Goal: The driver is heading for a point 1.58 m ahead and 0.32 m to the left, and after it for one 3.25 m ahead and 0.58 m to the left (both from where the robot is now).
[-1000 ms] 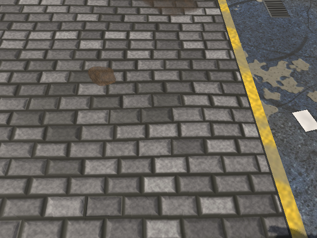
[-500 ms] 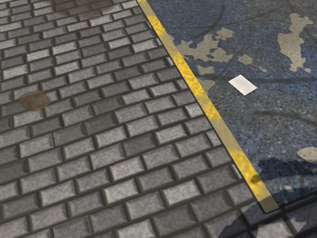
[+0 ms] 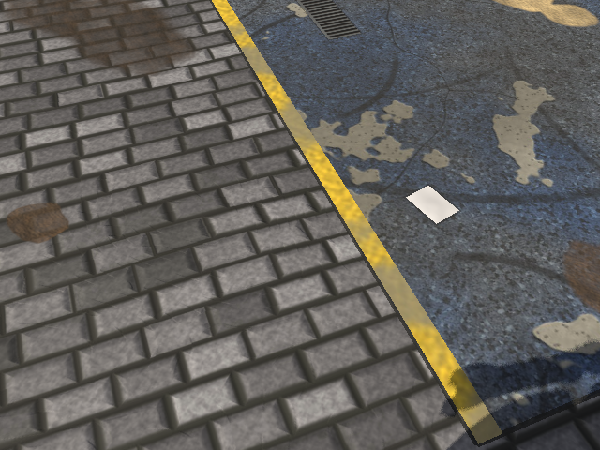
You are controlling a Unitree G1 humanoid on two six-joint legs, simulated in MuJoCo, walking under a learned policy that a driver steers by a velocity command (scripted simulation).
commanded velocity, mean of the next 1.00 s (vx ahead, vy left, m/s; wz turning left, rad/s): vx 0.00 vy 0.00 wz -0.01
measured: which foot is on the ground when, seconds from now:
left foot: down 0.00-1.00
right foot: down 0.00-1.00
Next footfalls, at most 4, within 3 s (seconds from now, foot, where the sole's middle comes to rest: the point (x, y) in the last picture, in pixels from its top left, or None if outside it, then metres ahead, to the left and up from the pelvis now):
1.68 left None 0.42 0.13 -0.77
2.22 right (356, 362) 0.73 -0.11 -0.77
2.78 left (262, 260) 1.04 0.13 -0.77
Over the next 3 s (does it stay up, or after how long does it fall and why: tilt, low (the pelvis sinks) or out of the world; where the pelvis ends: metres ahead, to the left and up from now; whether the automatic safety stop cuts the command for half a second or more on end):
stays up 0.98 0.05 0.01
